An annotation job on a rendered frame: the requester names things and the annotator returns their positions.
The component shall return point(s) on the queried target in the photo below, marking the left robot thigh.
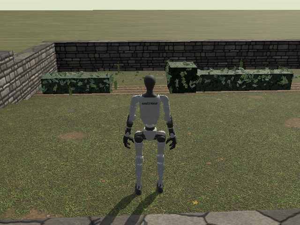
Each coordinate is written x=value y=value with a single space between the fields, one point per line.
x=138 y=137

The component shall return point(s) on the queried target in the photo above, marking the right robot forearm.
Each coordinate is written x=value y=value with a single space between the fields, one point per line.
x=171 y=128

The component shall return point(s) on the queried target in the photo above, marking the robot left foot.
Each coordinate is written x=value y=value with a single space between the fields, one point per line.
x=138 y=190

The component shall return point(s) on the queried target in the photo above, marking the robot right hand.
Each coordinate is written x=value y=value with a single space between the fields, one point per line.
x=174 y=142

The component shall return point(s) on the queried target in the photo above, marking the robot right upper arm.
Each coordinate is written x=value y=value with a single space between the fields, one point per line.
x=166 y=107

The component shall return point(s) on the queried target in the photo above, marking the left robot forearm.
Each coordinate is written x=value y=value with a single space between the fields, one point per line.
x=128 y=127

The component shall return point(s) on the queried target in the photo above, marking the robot left upper arm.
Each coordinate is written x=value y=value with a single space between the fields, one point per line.
x=133 y=105

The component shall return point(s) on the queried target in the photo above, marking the robot left hand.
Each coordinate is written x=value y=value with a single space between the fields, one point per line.
x=125 y=141

